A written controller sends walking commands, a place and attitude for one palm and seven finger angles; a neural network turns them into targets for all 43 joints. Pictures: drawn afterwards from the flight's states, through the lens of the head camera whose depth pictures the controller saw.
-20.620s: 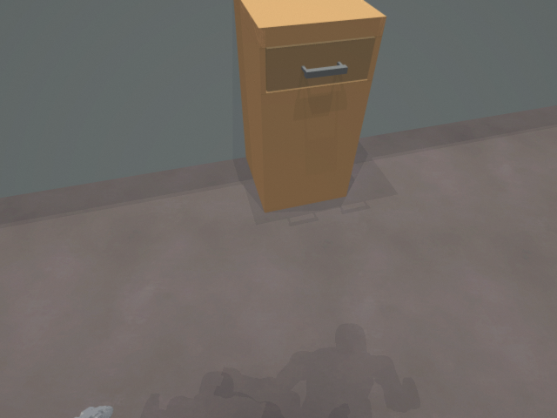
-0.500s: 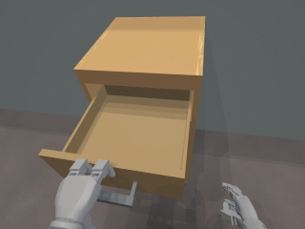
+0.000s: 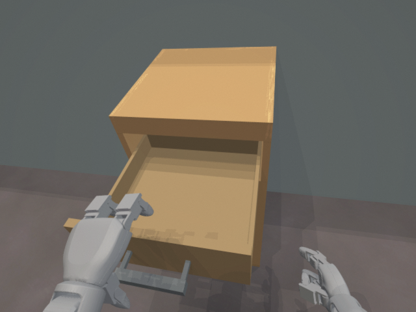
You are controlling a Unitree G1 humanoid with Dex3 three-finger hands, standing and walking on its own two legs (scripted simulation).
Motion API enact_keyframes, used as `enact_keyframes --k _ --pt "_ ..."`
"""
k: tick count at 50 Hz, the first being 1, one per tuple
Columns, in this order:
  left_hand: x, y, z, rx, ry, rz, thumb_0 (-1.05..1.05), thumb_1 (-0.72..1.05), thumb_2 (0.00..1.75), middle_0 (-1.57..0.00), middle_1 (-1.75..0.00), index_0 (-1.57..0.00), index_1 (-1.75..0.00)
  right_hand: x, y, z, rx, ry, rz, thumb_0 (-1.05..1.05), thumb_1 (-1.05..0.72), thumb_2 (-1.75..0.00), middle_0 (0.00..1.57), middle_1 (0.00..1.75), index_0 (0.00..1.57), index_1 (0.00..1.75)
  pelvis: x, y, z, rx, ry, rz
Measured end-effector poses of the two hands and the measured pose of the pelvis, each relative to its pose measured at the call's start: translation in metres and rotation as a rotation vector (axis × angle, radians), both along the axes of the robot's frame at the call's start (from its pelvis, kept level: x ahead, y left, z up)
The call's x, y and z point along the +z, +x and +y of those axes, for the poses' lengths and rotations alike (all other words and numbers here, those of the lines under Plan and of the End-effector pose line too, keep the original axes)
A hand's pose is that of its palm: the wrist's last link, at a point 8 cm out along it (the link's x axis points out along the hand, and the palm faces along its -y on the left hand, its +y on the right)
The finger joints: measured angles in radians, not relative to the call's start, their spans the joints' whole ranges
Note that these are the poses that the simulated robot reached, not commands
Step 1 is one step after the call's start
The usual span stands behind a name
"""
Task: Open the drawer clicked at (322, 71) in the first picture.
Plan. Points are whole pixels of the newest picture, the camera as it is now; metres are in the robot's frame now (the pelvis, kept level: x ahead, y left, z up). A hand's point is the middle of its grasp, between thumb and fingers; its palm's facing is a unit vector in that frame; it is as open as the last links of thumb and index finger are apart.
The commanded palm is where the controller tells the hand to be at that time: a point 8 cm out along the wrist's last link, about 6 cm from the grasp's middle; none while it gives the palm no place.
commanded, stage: lift the hand off the handle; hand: left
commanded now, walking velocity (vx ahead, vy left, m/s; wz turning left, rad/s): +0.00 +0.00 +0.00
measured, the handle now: (153, 270) +0.21 +0.16 -0.04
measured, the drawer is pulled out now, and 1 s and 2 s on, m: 0.30 0.30 0.30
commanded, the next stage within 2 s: draw the hand back to the body in 0.08 s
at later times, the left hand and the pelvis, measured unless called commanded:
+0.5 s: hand (98, 248) +0.18 +0.20 +0.11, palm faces +0.13 -0.16 -0.98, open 13.8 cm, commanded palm +0.14 +0.20 +0.17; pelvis +0.00 +0.01 +0.01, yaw +0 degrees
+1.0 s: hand (87, 234) +0.18 +0.20 +0.16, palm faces +0.31 -0.88 -0.36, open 13.3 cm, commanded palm +0.13 +0.25 +0.18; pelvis +0.01 +0.01 +0.01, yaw +4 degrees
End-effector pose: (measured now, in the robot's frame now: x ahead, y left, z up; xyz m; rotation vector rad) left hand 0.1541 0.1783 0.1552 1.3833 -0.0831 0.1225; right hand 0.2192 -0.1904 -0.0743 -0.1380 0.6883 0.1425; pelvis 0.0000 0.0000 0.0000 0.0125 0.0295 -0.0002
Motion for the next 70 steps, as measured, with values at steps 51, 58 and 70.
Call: enact_keyframes --k 51,58,70 --pt "0.026 -0.013 0.066 0.041 -0.977 -0.229 -0.01 -0.34 0.37 -0.30 -1.10 -0.31 -1.10 0.022 -0.013 0.012 -0.082 -0.098 -0.118 0.01 -0.90 -0.90 0.20 0.30 0.20 0.30 0.013 0.014 0.008 0.078 -0.020 -0.080" --pt "0.030 -0.007 0.081 0.084 -0.961 -0.267 -0.01 -0.13 0.46 -0.28 -0.96 -0.28 -0.96 0.016 -0.012 0.005 -0.083 -0.103 -0.085 0.01 -0.90 -0.90 0.20 0.30 0.20 0.30 0.014 0.020 0.004 0.082 -0.020 -0.066" --pt "0.037 -0.011 0.095 0.157 -0.891 -0.279 0.00 0.28 0.63 -0.25 -0.70 -0.26 -0.70 0.017 0.007 -0.013 -0.115 -0.109 -0.097 0.01 -0.90 -0.90 0.20 0.30 0.20 0.30 0.015 0.027 -0.003 0.088 -0.018 -0.050"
